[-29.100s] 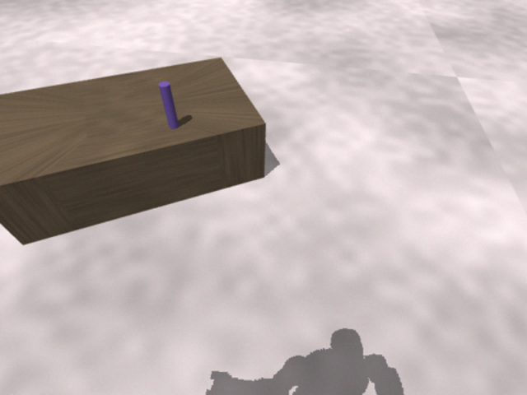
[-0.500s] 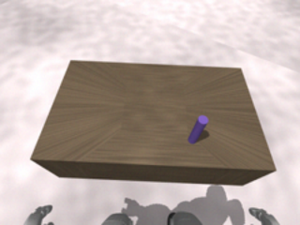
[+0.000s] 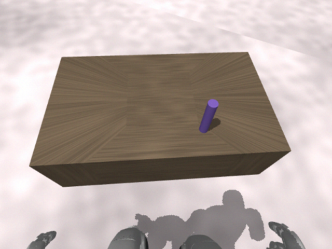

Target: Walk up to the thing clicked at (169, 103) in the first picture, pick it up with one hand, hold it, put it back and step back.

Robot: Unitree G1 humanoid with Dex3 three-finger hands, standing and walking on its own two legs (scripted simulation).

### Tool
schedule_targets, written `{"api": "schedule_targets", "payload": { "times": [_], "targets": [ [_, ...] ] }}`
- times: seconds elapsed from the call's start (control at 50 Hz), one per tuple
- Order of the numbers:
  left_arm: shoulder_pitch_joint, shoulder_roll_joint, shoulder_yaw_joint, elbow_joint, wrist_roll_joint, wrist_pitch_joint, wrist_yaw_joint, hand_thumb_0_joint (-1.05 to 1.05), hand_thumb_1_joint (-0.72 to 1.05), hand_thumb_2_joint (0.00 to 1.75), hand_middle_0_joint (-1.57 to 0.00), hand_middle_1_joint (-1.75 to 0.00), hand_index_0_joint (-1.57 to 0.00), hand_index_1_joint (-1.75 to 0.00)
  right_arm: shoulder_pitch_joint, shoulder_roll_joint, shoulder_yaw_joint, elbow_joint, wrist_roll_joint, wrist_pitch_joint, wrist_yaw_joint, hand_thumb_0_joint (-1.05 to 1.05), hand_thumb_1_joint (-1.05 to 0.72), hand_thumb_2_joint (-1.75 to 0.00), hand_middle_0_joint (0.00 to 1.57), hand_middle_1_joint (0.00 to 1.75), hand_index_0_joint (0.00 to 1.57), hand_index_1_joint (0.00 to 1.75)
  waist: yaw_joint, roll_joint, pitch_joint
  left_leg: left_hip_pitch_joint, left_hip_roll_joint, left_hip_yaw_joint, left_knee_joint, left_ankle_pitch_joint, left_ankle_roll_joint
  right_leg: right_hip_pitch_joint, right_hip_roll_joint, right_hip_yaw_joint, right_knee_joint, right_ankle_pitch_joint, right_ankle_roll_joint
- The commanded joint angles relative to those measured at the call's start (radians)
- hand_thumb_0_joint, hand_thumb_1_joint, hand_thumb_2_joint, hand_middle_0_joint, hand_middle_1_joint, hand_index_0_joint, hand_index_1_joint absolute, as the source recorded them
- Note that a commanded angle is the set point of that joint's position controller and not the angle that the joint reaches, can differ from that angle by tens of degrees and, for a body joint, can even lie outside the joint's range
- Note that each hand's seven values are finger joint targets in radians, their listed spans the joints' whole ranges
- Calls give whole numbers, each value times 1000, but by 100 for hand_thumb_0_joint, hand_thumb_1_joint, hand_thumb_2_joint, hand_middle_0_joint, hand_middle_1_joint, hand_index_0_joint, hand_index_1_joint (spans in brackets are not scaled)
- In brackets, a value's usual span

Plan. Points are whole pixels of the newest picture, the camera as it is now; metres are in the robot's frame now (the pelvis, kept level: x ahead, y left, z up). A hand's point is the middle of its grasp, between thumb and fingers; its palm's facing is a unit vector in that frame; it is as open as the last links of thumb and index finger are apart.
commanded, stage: step back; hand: right
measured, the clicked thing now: (207, 117) +0.61 -0.21 -0.29
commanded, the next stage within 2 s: none
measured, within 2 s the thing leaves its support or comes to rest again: neither
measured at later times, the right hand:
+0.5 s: hand out of the picture -0.01 -0.26 -0.11, palm faces -0.09 +0.89 -0.44, open 7.4 cm
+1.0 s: hand out of the picture -0.18 -0.31 -0.15, palm faces -0.12 +0.91 -0.39, open 7.4 cm
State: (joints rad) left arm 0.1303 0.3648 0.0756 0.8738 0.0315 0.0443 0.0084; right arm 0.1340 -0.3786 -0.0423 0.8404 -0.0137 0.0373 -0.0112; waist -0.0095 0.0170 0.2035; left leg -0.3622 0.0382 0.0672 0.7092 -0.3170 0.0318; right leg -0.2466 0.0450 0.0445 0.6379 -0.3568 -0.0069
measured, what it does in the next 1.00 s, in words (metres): walks backwards: left foot, then right foot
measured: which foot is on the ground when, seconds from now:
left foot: down 0.00-0.02, up 0.04-0.28, down 0.30-0.72, up 0.74-1.00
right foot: down 0.00-0.32, up 0.34-0.68, down 0.70-1.00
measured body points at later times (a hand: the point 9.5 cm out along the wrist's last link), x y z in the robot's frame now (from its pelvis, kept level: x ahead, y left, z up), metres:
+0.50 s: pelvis -0.12 +0.01 +0.01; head -0.07 +0.04 +0.46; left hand -0.02 +0.33 -0.11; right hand +0.00 -0.30 -0.08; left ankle -0.07 +0.12 -0.72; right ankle -0.15 -0.14 -0.63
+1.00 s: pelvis -0.27 -0.05 +0.00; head -0.21 -0.05 +0.45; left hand -0.18 +0.28 -0.10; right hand -0.17 -0.36 -0.12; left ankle -0.29 +0.08 -0.71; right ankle -0.23 -0.16 -0.72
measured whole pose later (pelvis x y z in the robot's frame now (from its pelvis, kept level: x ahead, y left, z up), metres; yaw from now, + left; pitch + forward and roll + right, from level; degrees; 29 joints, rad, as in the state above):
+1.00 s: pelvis -0.27 -0.05 +0.00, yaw +4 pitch -1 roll +1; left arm 0.17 0.38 0.07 0.77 0.04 0.05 0.02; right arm 0.22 -0.40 -0.05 0.85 -0.02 0.03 -0.02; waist 0.01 0.01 0.16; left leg -0.32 -0.05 -0.04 0.74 -0.43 0.00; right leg -0.36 -0.04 -0.02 0.69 -0.32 -0.01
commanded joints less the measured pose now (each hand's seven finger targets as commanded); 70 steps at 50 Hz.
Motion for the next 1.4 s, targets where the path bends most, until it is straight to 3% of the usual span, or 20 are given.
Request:
{"api": "schedule_targets", "payload": {
  "times": [0.0, 0.08, 0.2, 0.26, 0.32, 0.38, 0.52, 0.66, 0.7, 0.72, 0.78, 0.96, 1.0, 1.04, 1.12, 1.24, 1.3, 1.32, 1.34, 1.38],
  "targets": [
    [35, 343, 84, -103, -1, -32, 7, 0, 90, 90, -20, -30, -20, -30, -44, -193, -58, -79, 28, -7, -23, 0, -90, -90, 20, 30, 20, 30, 63, -300, -223, -46, -125, -103, 309, -281, -17, -10, -423, 480, -277, 487, -321],
    [-40, 241, 63, -150, -9, -33, 17, 0, 90, 90, -20, -30, -20, -30, 35, -204, -49, -41, 29, -14, -26, 0, -90, -90, 20, 30, 20, 30, 14, -145, -184, -102, -152, -217, 492, -216, -33, 2, -271, 218, -185, 622, -229],
    [38, 224, 55, -181, 1, -18, 22, 0, 90, 90, -20, -30, -20, -30, 54, -181, -41, -64, 9, -34, -25, 0, -90, -90, 20, 30, 20, 30, 54, -221, -268, -84, -64, -114, 12, -174, -41, 232, -250, 183, -72, 662, -198],
    [-22, 234, 48, -206, -17, 2, 9, 0, 90, 90, -20, -30, -20, -30, 148, -188, -61, -28, -10, -47, -20, 0, -90, -90, 20, 30, 20, 30, -7, -175, -279, 134, -59, -64, -306, 152, -17, 74, -216, 160, 14, 457, -130],
    [-47, 222, 60, -208, -9, 7, 20, 0, 90, 90, -20, -30, -20, -30, 70, -398, -109, -73, -23, -53, -7, 0, -90, -90, 20, 30, 20, 30, -45, 184, -243, 64, 405, -673, -404, 363, 283, -179, 57, 125, 474, -315, -8],
    [47, 205, 65, -154, -25, 9, 16, 0, 90, 90, -20, -30, -20, -30, -42, -269, -73, -82, -19, -56, -21, 0, -90, -90, 20, 30, 20, 30, 52, 60, -202, 120, 242, -362, -318, 462, 190, -258, 60, 187, 648, -169, -15],
    [66, 199, 66, -155, -9, 4, -5, 0, 90, 90, -20, -30, -20, -30, 38, -263, -81, -103, -15, -47, -25, 0, -90, -90, 20, 30, 20, 30, -14, 130, -245, 253, 222, -293, -276, 383, 224, -227, 28, 99, 427, -153, 49],
    [250, 201, 74, -38, -1, -8, -14, 0, 90, 90, -20, -30, -20, -30, -19, -289, -81, -125, -9, -6, -16, 0, -90, -90, 20, 30, 20, 30, 46, 171, -291, 18, 144, -245, -192, 152, 95, 144, -15, -57, -201, 53, -19],
    [172, 368, 112, -93, 14, -9, -14, 0, 90, 90, -20, -30, -20, -30, -79, -187, -58, -159, 15, -14, -23, 0, -90, -90, 20, 30, 20, 30, 87, -292, -191, -218, -150, -127, 166, -208, -26, -13, -338, 435, -352, -50, -191],
    [99, 420, 118, -134, 18, -12, -8, 0, 90, 90, -20, -30, -20, -30, -76, -231, -79, -151, 4, -11, -36, 0, -90, -90, 20, 30, 20, 30, 88, -304, -122, -171, -102, -207, 384, -296, -50, -207, -483, 566, -398, -14, -299],
    [-71, 281, 76, -163, 14, -27, 8, 0, 90, 90, -20, -30, -20, -30, 43, -212, -62, -83, 20, -17, -32, 0, -90, -90, 20, 30, 20, 30, -28, -167, -112, -142, -153, -226, 500, -164, -30, -154, -292, 187, -228, 357, -192],
    [45, 248, 57, -177, -9, -3, 23, 0, 90, 90, -20, -30, -20, -30, 102, -168, -52, -59, -8, -41, -22, 0, -90, -90, 20, 30, 20, 30, 34, -199, -272, 17, -85, -37, -231, 21, -20, 199, -247, 119, 38, 617, -150],
    [59, 204, 38, -189, -16, 6, 15, 0, 90, 90, -20, -30, -20, -30, 114, -234, -76, -52, -20, -47, -24, 0, -90, -90, 20, 30, 20, 30, 43, -78, -295, 207, 74, -249, -314, 307, 41, -23, -185, 103, 115, 358, -75],
    [-24, 219, 54, -195, -20, 9, 26, 0, 90, 90, -20, -30, -20, -30, 74, -391, -102, -78, -14, -43, -13, 0, -90, -90, 20, 30, 20, 30, -20, 186, -274, 73, 385, -617, -343, 521, 295, -135, 10, 46, 471, -310, -5],
    [49, 215, 57, -140, -28, 10, 18, 0, 90, 90, -20, -30, -20, -30, -10, -272, -69, -78, -18, -40, -30, 0, -90, -90, 20, 30, 20, 30, 46, 80, -232, 77, 250, -326, -253, 551, 224, -180, 27, 127, 615, -185, -9],
    [74, 182, 45, -110, -13, -13, 6, 0, 90, 90, -20, -30, -20, -30, 16, -272, -75, -85, -24, -14, -19, 0, -90, -90, 20, 30, 20, 30, 7, 189, -270, 210, 208, -295, -204, 441, 194, -104, -20, -11, 106, -147, 16],
    [177, 207, 53, -43, 3, -33, 13, 0, 90, 90, -20, -30, -20, -30, -38, -243, -57, -94, 0, 8, -8, 0, -90, -90, 20, 30, 20, 30, 52, 138, -309, 49, 121, -221, -71, 268, 86, 116, -44, -14, -242, 134, -12],
    [162, 290, 76, -56, 19, -40, 14, 0, 90, 90, -20, -30, -20, -30, -27, -185, -42, -109, 2, 5, -6, 0, -90, -90, 20, 30, 20, 30, 47, -64, -267, -174, -19, -187, 58, 38, 23, 168, -190, 245, -262, 77, -66],
    [88, 418, 105, -88, 19, -30, 14, 0, 90, 90, -20, -30, -20, -30, -64, -175, -50, -126, 6, 7, -23, 0, -90, -90, 20, 30, 20, 30, 94, -317, -227, -200, -139, -175, 301, -291, -28, -65, -460, 513, -339, 129, -264],
    [-20, 341, 75, -126, 6, -43, 23, 0, 90, 90, -20, -30, -20, -30, -39, -235, -68, -89, 7, 12, -29, 0, -90, -90, 20, 30, 20, 30, 26, -110, -128, -139, -113, -312, 515, -239, -35, -206, -412, 380, -281, 267, -261]
  ]
}}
